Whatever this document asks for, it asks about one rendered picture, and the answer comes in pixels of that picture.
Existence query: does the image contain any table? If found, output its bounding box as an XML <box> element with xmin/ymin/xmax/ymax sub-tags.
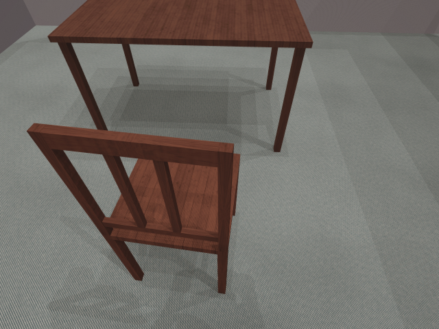
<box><xmin>48</xmin><ymin>0</ymin><xmax>313</xmax><ymax>152</ymax></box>

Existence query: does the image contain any chair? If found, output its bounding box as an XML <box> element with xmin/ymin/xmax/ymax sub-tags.
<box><xmin>27</xmin><ymin>123</ymin><xmax>240</xmax><ymax>294</ymax></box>

